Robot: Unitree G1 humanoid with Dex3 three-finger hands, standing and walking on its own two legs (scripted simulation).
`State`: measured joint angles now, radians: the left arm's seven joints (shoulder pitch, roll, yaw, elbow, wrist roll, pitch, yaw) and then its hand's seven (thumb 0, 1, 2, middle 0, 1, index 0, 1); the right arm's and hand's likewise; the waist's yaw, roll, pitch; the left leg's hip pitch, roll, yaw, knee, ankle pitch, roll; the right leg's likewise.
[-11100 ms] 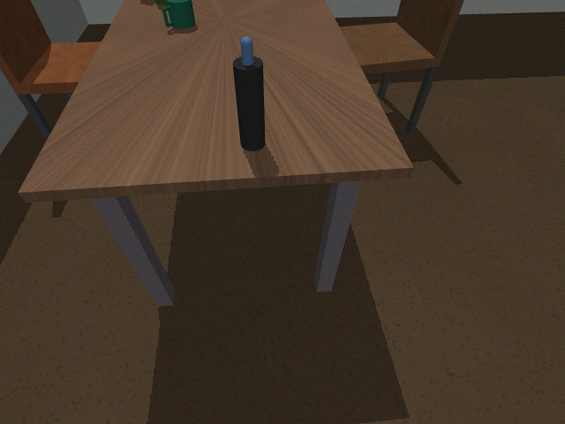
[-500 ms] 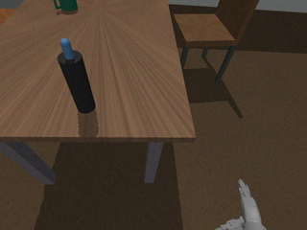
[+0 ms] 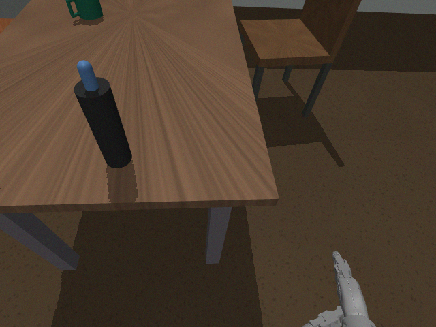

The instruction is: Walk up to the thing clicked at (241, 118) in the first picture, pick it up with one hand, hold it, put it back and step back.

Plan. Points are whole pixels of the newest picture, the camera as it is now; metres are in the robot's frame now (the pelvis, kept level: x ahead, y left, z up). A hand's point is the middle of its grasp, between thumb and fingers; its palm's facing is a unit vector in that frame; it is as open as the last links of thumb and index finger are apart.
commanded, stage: go down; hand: left
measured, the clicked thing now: (104, 119) +0.47 +0.20 +0.12
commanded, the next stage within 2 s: approach in 0.16 s
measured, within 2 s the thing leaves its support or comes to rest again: neither
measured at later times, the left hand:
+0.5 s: hand out of the picture +0.38 +0.37 +0.13, palm faces +0.16 -0.99 +0.02, open 17.5 cm
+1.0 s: hand (92, 145) +0.46 +0.23 +0.06, palm faces +0.13 -0.99 +0.04, open 17.4 cm
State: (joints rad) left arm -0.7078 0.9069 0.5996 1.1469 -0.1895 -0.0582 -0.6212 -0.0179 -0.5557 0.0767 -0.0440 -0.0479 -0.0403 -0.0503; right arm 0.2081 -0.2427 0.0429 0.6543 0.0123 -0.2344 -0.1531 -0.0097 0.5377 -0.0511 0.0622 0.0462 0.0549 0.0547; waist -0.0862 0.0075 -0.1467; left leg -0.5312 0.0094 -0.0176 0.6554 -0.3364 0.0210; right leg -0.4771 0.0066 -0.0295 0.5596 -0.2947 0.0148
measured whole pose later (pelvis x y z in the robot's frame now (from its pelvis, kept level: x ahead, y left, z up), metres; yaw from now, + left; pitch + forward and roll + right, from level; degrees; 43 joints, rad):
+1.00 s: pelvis -0.01 +0.00 -0.03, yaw -2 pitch +17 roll -3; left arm -0.66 0.50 0.45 0.93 -0.18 -0.25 -0.22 -0.02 -0.52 0.04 -0.06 -0.04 -0.06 -0.04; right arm 0.32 -0.26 -0.04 0.35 0.01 -0.08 -0.03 -0.01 0.53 -0.05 0.06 0.05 0.05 0.05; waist -0.13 0.00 -0.13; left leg -0.75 0.03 0.01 0.91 -0.45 0.02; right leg -0.72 0.03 0.00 0.84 -0.40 0.01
